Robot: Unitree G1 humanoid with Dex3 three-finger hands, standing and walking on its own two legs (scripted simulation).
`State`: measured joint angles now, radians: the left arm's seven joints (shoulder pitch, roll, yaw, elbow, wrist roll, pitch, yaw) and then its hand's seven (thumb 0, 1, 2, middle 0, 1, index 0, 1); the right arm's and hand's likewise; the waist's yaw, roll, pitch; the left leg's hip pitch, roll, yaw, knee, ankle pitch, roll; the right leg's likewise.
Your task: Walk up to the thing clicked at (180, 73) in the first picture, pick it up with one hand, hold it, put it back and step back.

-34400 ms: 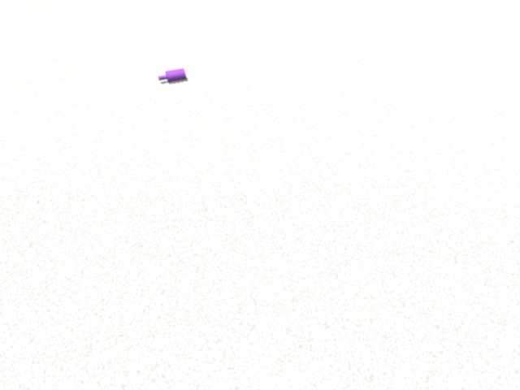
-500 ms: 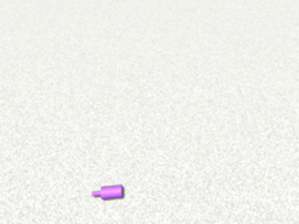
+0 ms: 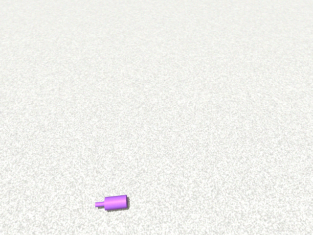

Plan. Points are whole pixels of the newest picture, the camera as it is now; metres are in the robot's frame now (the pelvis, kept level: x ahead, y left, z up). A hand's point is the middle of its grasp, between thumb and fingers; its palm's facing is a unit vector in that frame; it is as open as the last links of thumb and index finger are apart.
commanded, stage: stand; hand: left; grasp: from above
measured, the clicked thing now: (111, 203) +0.43 +0.28 -0.75
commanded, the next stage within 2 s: step back in 0.28 s
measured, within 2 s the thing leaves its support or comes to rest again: neither
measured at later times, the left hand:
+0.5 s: hand out of the picture +0.08 +0.27 -0.17, palm faces -0.02 -0.93 -0.38, open 7.3 cm
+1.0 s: hand out of the picture -0.01 +0.26 -0.17, palm faces -0.12 -0.91 -0.39, open 7.3 cm
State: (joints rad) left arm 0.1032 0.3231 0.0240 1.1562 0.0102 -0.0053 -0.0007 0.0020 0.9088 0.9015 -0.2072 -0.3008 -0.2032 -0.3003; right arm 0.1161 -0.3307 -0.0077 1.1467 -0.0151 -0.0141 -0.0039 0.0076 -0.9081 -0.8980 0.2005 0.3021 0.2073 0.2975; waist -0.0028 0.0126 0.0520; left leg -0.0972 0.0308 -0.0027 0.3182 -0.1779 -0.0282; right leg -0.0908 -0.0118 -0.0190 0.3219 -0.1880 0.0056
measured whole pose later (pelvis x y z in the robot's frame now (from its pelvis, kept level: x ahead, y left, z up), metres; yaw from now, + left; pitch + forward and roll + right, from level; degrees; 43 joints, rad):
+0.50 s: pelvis -0.03 +0.01 -0.02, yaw +0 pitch -2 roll +0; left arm 0.06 0.37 0.05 1.00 0.00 0.03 0.00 0.00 0.91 0.90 -0.21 -0.30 -0.20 -0.30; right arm 0.06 -0.39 -0.05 1.02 0.00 0.04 0.01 0.01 -0.91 -0.90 0.20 0.30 0.21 0.30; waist -0.01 0.01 0.16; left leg -0.31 0.01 -0.02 0.65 -0.30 0.02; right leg -0.26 -0.02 -0.01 0.53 -0.24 0.00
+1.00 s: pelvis -0.14 +0.00 -0.03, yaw -4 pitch -3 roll -1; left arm 0.13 0.36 0.07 0.88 0.03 0.04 0.00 0.00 0.91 0.90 -0.21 -0.30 -0.20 -0.30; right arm 0.12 -0.39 -0.05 0.88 -0.01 0.05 -0.02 0.01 -0.91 -0.90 0.20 0.30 0.21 0.30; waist -0.03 0.04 0.21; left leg -0.45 0.02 -0.05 0.82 -0.40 -0.01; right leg -0.27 0.06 0.04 0.70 -0.38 -0.03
